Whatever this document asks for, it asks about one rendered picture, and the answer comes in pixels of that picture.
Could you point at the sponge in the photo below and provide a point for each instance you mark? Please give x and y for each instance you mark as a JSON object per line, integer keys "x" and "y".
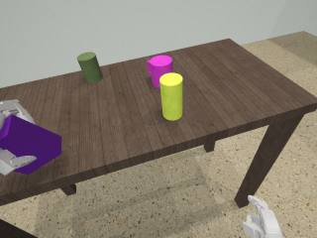
{"x": 23, "y": 138}

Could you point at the right robot hand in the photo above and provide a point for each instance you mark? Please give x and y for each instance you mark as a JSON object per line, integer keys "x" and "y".
{"x": 258, "y": 226}

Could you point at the table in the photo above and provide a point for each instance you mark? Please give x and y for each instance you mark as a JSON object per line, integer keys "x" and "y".
{"x": 117, "y": 122}

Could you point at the left robot hand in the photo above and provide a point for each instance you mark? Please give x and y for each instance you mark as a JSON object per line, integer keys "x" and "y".
{"x": 8, "y": 161}

